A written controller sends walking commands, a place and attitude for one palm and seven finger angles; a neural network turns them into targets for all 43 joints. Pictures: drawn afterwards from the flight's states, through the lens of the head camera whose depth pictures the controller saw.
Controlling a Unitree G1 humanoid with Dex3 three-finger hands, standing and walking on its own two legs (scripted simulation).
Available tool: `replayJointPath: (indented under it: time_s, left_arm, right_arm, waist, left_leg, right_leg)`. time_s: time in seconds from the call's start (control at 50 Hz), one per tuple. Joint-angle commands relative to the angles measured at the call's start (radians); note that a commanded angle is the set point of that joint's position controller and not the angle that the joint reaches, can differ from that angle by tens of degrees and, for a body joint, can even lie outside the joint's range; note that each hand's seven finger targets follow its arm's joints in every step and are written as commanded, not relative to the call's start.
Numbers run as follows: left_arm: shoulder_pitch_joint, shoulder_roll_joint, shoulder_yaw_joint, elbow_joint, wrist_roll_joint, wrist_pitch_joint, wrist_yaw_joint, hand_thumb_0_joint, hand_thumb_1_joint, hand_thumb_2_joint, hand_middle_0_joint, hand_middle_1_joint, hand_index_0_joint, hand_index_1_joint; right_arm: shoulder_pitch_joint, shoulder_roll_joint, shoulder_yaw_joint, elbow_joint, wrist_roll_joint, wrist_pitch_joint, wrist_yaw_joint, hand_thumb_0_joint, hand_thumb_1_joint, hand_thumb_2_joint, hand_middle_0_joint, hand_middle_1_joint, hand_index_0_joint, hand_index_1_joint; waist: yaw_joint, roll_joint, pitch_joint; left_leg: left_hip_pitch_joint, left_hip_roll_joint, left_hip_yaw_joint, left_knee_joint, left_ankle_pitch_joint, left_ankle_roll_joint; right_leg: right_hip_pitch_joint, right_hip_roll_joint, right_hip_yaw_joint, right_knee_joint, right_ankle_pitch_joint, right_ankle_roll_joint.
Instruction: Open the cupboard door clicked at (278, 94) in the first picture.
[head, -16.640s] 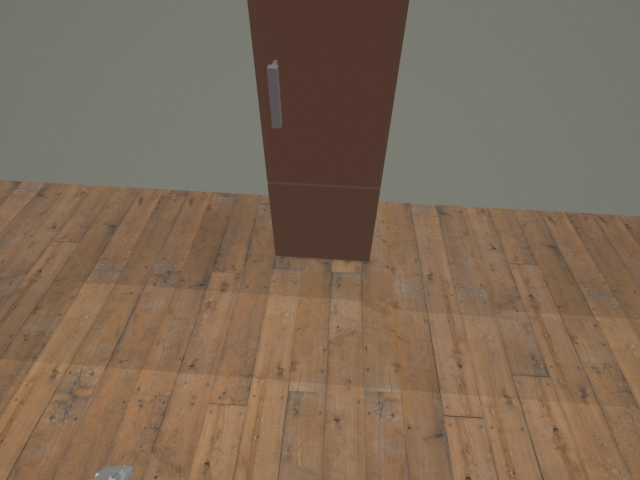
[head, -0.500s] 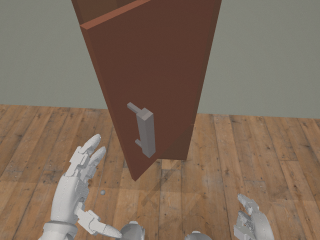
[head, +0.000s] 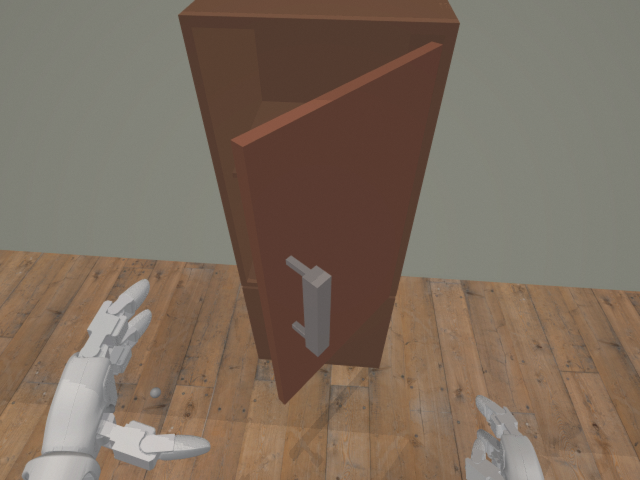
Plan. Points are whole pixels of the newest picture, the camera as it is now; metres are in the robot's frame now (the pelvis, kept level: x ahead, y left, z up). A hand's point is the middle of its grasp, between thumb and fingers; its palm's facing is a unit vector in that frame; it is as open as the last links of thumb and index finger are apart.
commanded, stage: draw the hand back to the body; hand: left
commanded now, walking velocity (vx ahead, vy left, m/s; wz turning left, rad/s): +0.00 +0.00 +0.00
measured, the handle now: (306, 306) +0.36 +0.05 +0.02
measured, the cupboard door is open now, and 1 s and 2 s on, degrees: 52 52 52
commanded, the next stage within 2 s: step back with the hand held close in 0.92 s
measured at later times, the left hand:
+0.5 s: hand (48, 322) +0.21 +0.26 +0.19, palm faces +0.43 -0.81 -0.40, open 9.6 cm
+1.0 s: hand (55, 312) +0.21 +0.25 +0.20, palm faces +0.45 -0.80 -0.39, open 7.5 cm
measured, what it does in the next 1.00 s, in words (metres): stands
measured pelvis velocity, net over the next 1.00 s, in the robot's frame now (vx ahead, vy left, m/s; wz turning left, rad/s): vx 0.02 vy -0.01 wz -0.02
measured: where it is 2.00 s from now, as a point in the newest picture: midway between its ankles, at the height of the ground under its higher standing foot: outside the picture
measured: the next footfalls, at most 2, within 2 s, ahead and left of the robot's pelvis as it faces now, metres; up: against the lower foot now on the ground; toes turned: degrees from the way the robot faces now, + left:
left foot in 1.98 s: -0.06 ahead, +0.11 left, +0.00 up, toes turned +3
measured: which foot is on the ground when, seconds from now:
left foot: down 0.00-1.00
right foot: down 0.00-1.00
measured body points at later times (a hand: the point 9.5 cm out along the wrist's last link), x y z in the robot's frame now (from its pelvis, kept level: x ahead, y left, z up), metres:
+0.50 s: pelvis +0.01 +0.01 +0.04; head -0.01 -0.01 +0.49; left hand +0.18 +0.30 +0.21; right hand +0.20 -0.21 -0.04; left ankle +0.01 +0.12 -0.70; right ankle -0.02 -0.12 -0.70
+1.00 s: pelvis +0.02 -0.01 +0.05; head -0.01 -0.03 +0.49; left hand +0.18 +0.29 +0.22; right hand +0.20 -0.24 -0.04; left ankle +0.01 +0.12 -0.70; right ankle -0.02 -0.12 -0.70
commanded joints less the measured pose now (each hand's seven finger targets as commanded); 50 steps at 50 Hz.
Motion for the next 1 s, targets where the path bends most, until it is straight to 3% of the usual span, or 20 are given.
replayJointPath:
  time_s: [0.0, 0.06, 0.2, 0.26, 0.34, 0.4, 0.46, 0.52, 0.56, 0.6, 0.66, 0.74, 0.84, 0.9, 0.98]
  left_arm:
    - [-0.062, 0.129, 0.108, -0.185, 0.033, -0.016, 0.082, 0.0, -0.01, 0.51, -0.168, -0.3, -0.168, -0.3]
    - [-0.105, 0.147, 0.131, -0.215, 0.04, -0.018, 0.102, 0.0, 0.095, 0.555, -0.171, -0.3, -0.171, -0.3]
    - [-0.125, 0.166, 0.18, -0.233, 0.046, -0.023, 0.12, 0.0, 0.34, 0.66, -0.18, -0.3, -0.18, -0.3]
    - [-0.128, 0.178, 0.223, -0.19, 0.039, -0.023, 0.118, 0.0, 0.445, 0.705, -0.184, -0.3, -0.184, -0.3]
    - [-0.145, 0.211, 0.295, -0.156, 0.033, -0.031, 0.115, 0.0, 0.585, 0.765, -0.189, -0.3, -0.189, -0.3]
    - [-0.193, 0.224, 0.324, -0.2, 0.032, -0.047, 0.114, 0.0, 0.69, 0.81, -0.192, -0.3, -0.192, -0.3]
    - [-0.208, 0.235, 0.351, -0.188, 0.024, -0.049, 0.115, 0.0, 0.795, 0.855, -0.196, -0.3, -0.196, -0.3]
    - [-0.246, 0.261, 0.393, -0.19, 0.021, -0.059, 0.115, 0.0, 0.9, 0.9, -0.2, -0.3, -0.2, -0.3]
    - [-0.205, 0.2, 0.348, -0.121, 0.017, -0.051, 0.105, 0.0, 0.9, 0.9, -0.2, -0.3, -0.2, -0.3]
    - [-0.208, 0.183, 0.327, -0.117, 0.018, -0.05, 0.097, 0.0, 0.9, 0.9, -0.2, -0.3, -0.2, -0.3]
    - [-0.219, 0.19, 0.326, -0.114, 0.017, -0.05, 0.094, 0.0, 0.9, 0.9, -0.2, -0.3, -0.2, -0.3]
    - [-0.245, 0.255, 0.377, -0.164, 0.021, -0.06, 0.102, 0.0, 0.9, 0.9, -0.2, -0.3, -0.2, -0.3]
    - [-0.245, 0.257, 0.381, -0.181, 0.023, -0.067, 0.106, 0.0, 0.9, 0.9, -0.2, -0.3, -0.2, -0.3]
    - [-0.226, 0.228, 0.363, -0.154, 0.023, -0.066, 0.102, 0.0, 0.9, 0.9, -0.2, -0.3, -0.2, -0.3]
    - [-0.21, 0.21, 0.352, -0.11, 0.016, -0.064, 0.092, 0.0, 0.9, 0.9, -0.2, -0.3, -0.2, -0.3]
  right_arm:
    - [-0.104, -0.099, -0.04, -0.148, -0.01, -0.043, -0.02, 0.0, -0.9, -0.9, 0.2, 0.3, 0.2, 0.3]
    - [-0.119, -0.098, -0.032, -0.131, -0.013, -0.058, -0.024, 0.0, -0.9, -0.9, 0.2, 0.3, 0.2, 0.3]
    - [-0.144, -0.102, -0.026, -0.075, -0.02, -0.1, -0.017, 0.0, -0.9, -0.9, 0.2, 0.3, 0.2, 0.3]
    - [-0.164, -0.105, -0.03, -0.051, -0.021, -0.105, -0.012, 0.0, -0.9, -0.9, 0.2, 0.3, 0.2, 0.3]
    - [-0.18, -0.107, -0.036, -0.023, -0.022, -0.103, -0.006, 0.0, -0.9, -0.9, 0.2, 0.3, 0.2, 0.3]
    - [-0.187, -0.105, -0.039, -0.009, -0.026, -0.111, 0.0, 0.0, -0.9, -0.9, 0.2, 0.3, 0.2, 0.3]
    - [-0.199, -0.107, -0.042, 0.004, -0.029, -0.116, 0.002, 0.0, -0.9, -0.9, 0.2, 0.3, 0.2, 0.3]
    - [-0.207, -0.11, -0.051, 0.018, -0.03, -0.119, 0.003, 0.0, -0.9, -0.9, 0.2, 0.3, 0.2, 0.3]
    - [-0.207, -0.109, -0.051, 0.028, -0.031, -0.115, 0.006, 0.0, -0.9, -0.9, 0.2, 0.3, 0.2, 0.3]
    - [-0.206, -0.116, -0.058, 0.032, -0.03, -0.108, 0.012, 0.0, -0.9, -0.9, 0.2, 0.3, 0.2, 0.3]
    - [-0.216, -0.12, -0.064, 0.032, -0.032, -0.102, 0.015, 0.0, -0.9, -0.9, 0.2, 0.3, 0.2, 0.3]
    - [-0.228, -0.117, -0.064, 0.035, -0.04, -0.105, 0.007, 0.0, -0.9, -0.9, 0.2, 0.3, 0.2, 0.3]
    - [-0.237, -0.106, -0.062, 0.047, -0.039, -0.118, 0.004, 0.0, -0.9, -0.9, 0.2, 0.3, 0.2, 0.3]
    - [-0.232, -0.105, -0.063, 0.054, -0.039, -0.12, 0.008, 0.0, -0.9, -0.9, 0.2, 0.3, 0.2, 0.3]
    - [-0.233, -0.111, -0.071, 0.057, -0.038, -0.111, 0.011, 0.0, -0.9, -0.9, 0.2, 0.3, 0.2, 0.3]
  waist:
    - [-0.002, -0.032, 0.018]
    - [0.005, 0.017, 0.005]
    - [0.018, 0.037, 0.03]
    - [0.023, -0.021, 0.069]
    - [0.037, -0.01, 0.087]
    - [0.038, 0.063, 0.067]
    - [0.039, 0.023, 0.082]
    - [0.042, 0.028, 0.077]
    - [0.036, 0.009, 0.115]
    - [0.032, 0.02, 0.113]
    - [0.034, -0.013, 0.106]
    - [0.047, -0.004, 0.059]
    - [0.046, 0.044, 0.082]
    - [0.042, 0.048, 0.107]
    - [0.04, -0.028, 0.123]
  left_leg:
    - [0.168, -0.016, 0.002, -0.215, 0.179, 0.024]
    - [0.227, -0.018, 0.004, -0.263, 0.193, 0.025]
    - [0.328, -0.01, -0.005, -0.359, 0.293, 0.017]
    - [0.336, -0.007, -0.001, -0.398, 0.301, 0.014]
    - [0.37, -0.008, 0.014, -0.433, 0.348, 0.013]
    - [0.411, -0.008, 0.017, -0.458, 0.383, 0.008]
    - [0.422, -0.008, 0.021, -0.476, 0.393, 0.009]
    - [0.452, -0.012, 0.034, -0.485, 0.395, 0.013]
    - [0.452, -0.011, 0.038, -0.492, 0.398, 0.014]
    - [0.465, -0.01, 0.041, -0.502, 0.4, 0.015]
    - [0.475, -0.012, 0.044, -0.51, 0.394, 0.02]
    - [0.5, -0.021, 0.049, -0.507, 0.423, 0.024]
    - [0.51, -0.027, 0.059, -0.507, 0.421, 0.02]
    - [0.515, -0.024, 0.06, -0.515, 0.429, 0.019]
    - [0.516, -0.018, 0.065, -0.521, 0.427, 0.023]
  right_leg:
    - [0.011, 0.004, 0.011, -0.229, 0.194, -0.015]
    - [0.07, -0.002, 0.012, -0.258, 0.209, -0.018]
    - [0.17, 0.001, 0.002, -0.321, 0.283, -0.018]
    - [0.215, 0.003, 0.0, -0.356, 0.3, -0.017]
    - [0.271, 0.006, 0.002, -0.398, 0.344, -0.019]
    - [0.299, 0.003, 0.007, -0.413, 0.365, -0.019]
    - [0.321, 0.005, 0.004, -0.435, 0.385, -0.017]
    - [0.332, 0.008, 0.011, -0.46, 0.399, -0.016]
    - [0.326, 0.007, 0.008, -0.471, 0.404, -0.012]
    - [0.331, 0.007, 0.012, -0.481, 0.404, -0.01]
    - [0.345, 0.007, 0.015, -0.497, 0.408, -0.007]
    - [0.382, 0.005, 0.02, -0.504, 0.449, -0.009]
    - [0.377, 0.003, 0.025, -0.524, 0.455, -0.01]
    - [0.364, 0.007, 0.023, -0.528, 0.457, -0.007]
    - [0.36, 0.009, 0.023, -0.538, 0.46, 0.0]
